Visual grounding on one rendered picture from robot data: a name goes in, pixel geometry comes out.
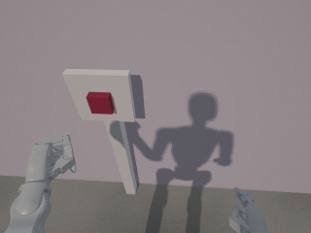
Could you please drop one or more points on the button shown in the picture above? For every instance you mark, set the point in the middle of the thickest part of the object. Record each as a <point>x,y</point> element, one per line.
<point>100,103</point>

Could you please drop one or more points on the robot right hand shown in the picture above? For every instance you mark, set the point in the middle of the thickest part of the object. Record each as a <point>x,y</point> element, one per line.
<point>252,218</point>

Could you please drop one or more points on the robot left forearm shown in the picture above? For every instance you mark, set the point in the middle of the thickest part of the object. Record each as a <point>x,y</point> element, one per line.
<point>31,208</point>

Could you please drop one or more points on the panel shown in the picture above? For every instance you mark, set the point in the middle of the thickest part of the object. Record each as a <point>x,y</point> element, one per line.
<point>117,82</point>

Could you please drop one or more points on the robot left hand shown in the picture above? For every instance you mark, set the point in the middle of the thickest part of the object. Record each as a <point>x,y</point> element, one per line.
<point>44,164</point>

